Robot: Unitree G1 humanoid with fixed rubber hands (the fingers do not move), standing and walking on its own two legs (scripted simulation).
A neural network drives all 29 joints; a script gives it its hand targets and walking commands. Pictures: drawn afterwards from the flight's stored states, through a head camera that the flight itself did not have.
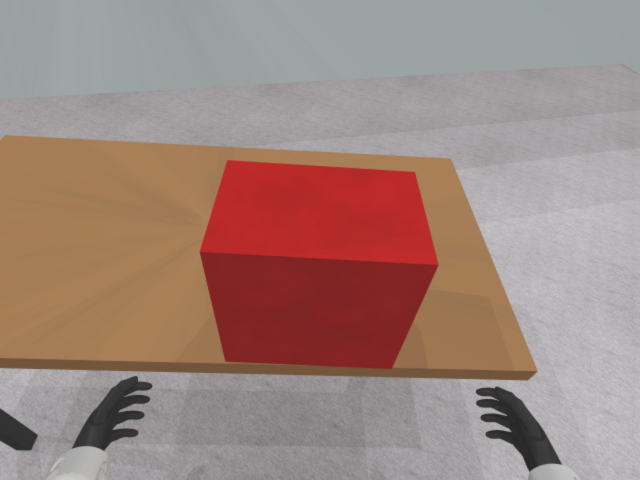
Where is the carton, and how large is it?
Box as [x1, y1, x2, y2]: [200, 160, 438, 368]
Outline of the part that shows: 227,160 200,249 201,259 225,361 391,368 438,264 414,172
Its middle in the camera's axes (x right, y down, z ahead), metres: +0.00 +0.05 +0.61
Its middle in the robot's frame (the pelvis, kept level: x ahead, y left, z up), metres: +0.43 +0.01 -0.01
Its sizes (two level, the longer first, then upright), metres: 0.277 0.180 0.272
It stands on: a table, 0.62 m high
